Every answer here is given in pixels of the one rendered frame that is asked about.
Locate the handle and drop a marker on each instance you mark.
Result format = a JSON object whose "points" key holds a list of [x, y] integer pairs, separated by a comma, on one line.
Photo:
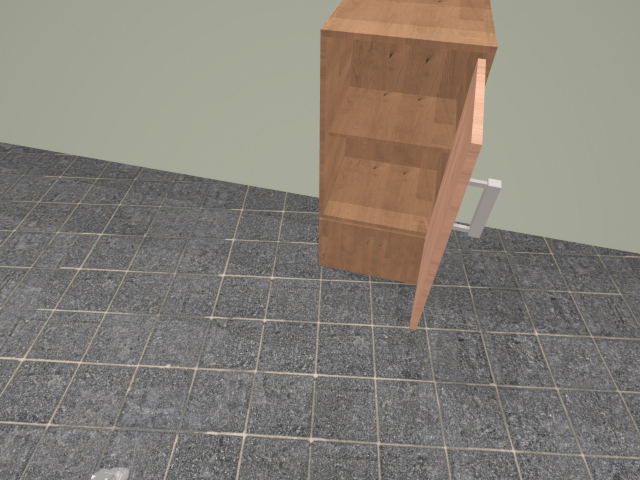
{"points": [[488, 198]]}

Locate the cupboard door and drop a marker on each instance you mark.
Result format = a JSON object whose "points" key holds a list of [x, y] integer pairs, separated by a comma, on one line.
{"points": [[462, 159]]}

